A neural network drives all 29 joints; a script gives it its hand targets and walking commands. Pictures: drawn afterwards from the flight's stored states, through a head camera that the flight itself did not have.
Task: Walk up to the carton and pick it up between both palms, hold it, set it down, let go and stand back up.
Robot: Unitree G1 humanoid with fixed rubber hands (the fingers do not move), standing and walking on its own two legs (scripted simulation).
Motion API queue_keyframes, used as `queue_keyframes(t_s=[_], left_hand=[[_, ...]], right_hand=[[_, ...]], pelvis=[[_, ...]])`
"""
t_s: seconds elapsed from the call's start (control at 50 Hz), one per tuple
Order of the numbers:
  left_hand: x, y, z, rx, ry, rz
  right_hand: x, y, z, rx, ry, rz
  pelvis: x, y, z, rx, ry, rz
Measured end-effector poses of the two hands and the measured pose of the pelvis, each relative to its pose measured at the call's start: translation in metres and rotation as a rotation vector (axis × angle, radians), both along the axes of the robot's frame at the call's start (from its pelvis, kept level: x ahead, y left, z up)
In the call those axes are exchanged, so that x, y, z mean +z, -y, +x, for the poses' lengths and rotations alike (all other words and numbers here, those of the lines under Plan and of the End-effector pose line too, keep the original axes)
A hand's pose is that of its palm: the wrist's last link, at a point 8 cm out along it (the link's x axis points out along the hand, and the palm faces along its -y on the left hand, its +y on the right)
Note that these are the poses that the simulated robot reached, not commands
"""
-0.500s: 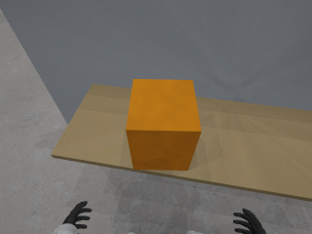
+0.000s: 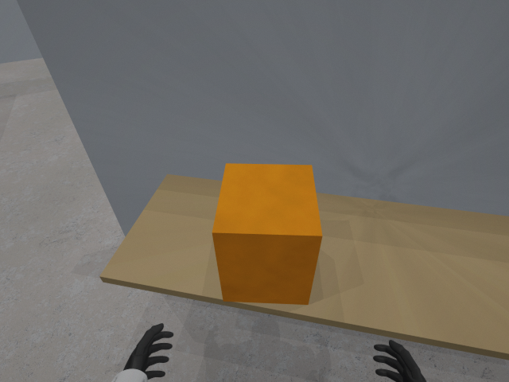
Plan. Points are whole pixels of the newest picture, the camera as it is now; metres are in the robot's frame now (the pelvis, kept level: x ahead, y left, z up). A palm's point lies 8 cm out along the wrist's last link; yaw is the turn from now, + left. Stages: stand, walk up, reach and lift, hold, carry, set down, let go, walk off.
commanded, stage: reach and lift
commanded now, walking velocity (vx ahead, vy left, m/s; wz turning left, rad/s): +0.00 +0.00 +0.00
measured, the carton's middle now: (267, 234) +0.48 +0.01 -0.08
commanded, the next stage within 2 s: none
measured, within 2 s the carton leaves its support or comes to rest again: neither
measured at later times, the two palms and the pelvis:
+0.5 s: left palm (141, 351) +0.20 +0.22 -0.05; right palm (405, 363) +0.20 -0.21 -0.06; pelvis +0.04 +0.00 +0.01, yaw +1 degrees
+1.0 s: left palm (143, 326) +0.23 +0.22 -0.03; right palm (399, 330) +0.24 -0.20 -0.03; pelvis +0.06 +0.02 +0.01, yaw +0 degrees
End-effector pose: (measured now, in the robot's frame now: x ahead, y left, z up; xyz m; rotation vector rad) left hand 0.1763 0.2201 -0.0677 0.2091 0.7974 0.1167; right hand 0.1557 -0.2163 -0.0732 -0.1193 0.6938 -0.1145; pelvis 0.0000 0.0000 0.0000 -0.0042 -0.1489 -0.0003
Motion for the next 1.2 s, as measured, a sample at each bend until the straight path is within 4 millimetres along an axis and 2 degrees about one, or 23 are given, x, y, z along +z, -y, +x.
queue_keyframes(t_s=[0.14,0.28,0.42,0.56,0.72,0.88,1.0,1.2], left_hand=[[0.005,0.005,0.002,0.015,0.053,-0.018],[0.006,0.010,0.004,0.022,0.098,-0.048],[0.006,0.007,0.016,0.009,0.150,-0.054],[0.016,0.004,0.036,-0.009,0.255,-0.070],[0.024,0.006,0.046,-0.024,0.343,-0.089],[0.033,0.009,0.051,-0.024,0.427,-0.097],[0.037,0.002,0.059,-0.015,0.477,-0.085],[0.045,-0.001,0.083,0.030,0.512,-0.108]], right_hand=[[0.009,-0.002,0.016,0.017,0.052,-0.002],[0.010,-0.002,0.020,0.002,0.065,0.000],[0.011,-0.005,0.031,-0.013,0.100,0.017],[0.020,-0.009,0.052,-0.012,0.183,0.022],[0.025,-0.012,0.064,-0.008,0.258,0.025],[0.030,-0.012,0.070,0.013,0.313,0.023],[0.041,-0.011,0.083,0.008,0.384,0.024],[0.049,-0.012,0.104,0.023,0.382,0.037]], pelvis=[[0.005,0.004,0.007,0.010,-0.012,0.001],[0.009,0.005,0.020,0.021,-0.028,-0.003],[0.011,0.002,0.035,0.019,-0.046,-0.005],[0.013,-0.004,0.050,0.016,-0.052,-0.012],[0.012,-0.013,0.061,0.007,-0.045,-0.021],[0.010,-0.019,0.064,0.005,-0.048,-0.026],[0.009,-0.020,0.060,0.003,-0.051,-0.022],[0.009,-0.016,0.049,0.017,-0.066,-0.018]])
